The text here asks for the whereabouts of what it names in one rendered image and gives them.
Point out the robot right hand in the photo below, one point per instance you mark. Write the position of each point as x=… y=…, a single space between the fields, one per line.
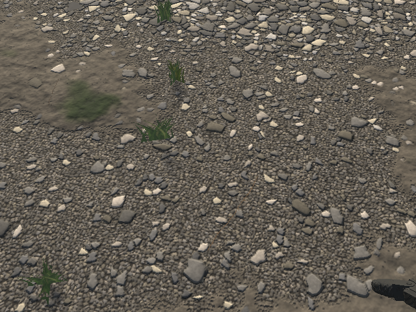
x=400 y=290

